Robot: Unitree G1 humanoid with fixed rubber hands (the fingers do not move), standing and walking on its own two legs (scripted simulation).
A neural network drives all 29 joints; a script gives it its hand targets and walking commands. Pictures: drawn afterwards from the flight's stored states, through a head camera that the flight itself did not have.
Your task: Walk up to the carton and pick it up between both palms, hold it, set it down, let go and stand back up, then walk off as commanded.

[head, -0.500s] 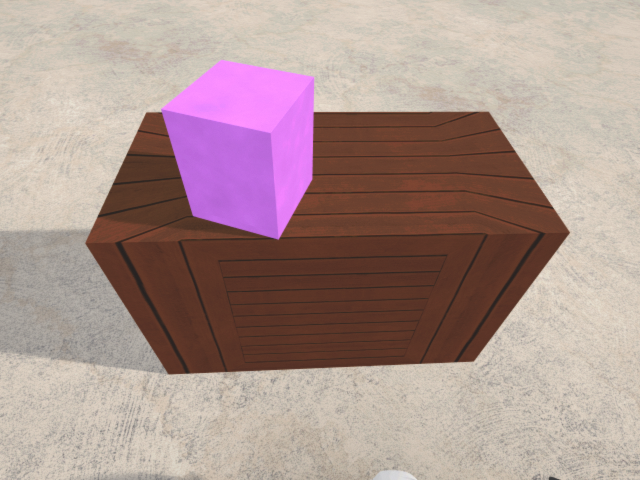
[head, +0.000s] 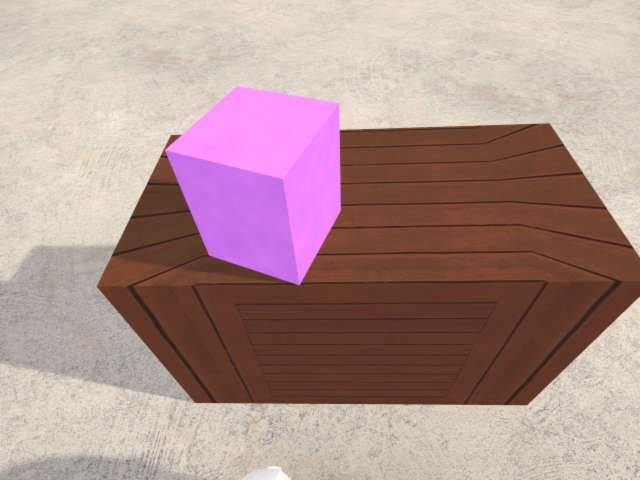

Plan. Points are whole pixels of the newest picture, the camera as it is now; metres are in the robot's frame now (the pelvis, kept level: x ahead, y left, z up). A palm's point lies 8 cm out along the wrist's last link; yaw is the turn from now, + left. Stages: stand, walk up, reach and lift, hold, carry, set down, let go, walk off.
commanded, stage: walk up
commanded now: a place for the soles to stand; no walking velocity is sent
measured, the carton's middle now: (268, 185) +0.60 +0.11 +0.02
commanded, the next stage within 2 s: none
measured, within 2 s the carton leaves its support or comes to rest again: neither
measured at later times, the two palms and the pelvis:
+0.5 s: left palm out of the picture +0.14 +0.37 -0.07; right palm (540, 450) +0.20 -0.28 -0.12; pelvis +0.11 +0.03 -0.01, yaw +2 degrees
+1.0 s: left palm (23, 430) +0.21 +0.44 -0.09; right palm (481, 414) +0.25 -0.22 -0.12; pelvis +0.17 +0.10 -0.01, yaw +2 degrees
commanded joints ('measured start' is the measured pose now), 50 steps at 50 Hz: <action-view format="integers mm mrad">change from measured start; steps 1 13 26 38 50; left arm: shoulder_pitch -68 -46 90 45 265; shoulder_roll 345 212 389 284 447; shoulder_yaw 106 70 124 89 153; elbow -78 -89 -59 -40 -35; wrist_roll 3 -39 -2 -23 -3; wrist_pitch -2 -21 -25 15 -19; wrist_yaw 21 24 63 57 107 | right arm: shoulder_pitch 116 99 -51 -12 -136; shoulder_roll -215 -251 -195 -255 -207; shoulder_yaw -91 -74 -74 -97 -59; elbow -60 -81 -128 -131 -200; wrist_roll -56 -45 -46 -54 -58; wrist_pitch -36 -31 15 -5 48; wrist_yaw -1 -34 -6 -33 -35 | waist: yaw -134 -109 -13 -95 80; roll -219 98 -306 77 -216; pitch -80 -6 -4 -7 -71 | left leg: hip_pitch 225 362 -203 260 -363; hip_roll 7 158 78 163 13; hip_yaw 71 -265 -12 -369 -109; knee -275 -417 162 -561 331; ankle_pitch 50 553 -41 -112 -145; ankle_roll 22 241 -4 126 4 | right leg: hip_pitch -72 -300 115 -398 255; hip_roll -193 34 -298 -5 -479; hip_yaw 132 -54 300 14 668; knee -36 104 -216 423 -336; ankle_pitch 56 -148 387 -95 119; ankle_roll -172 -24 -247 -28 -301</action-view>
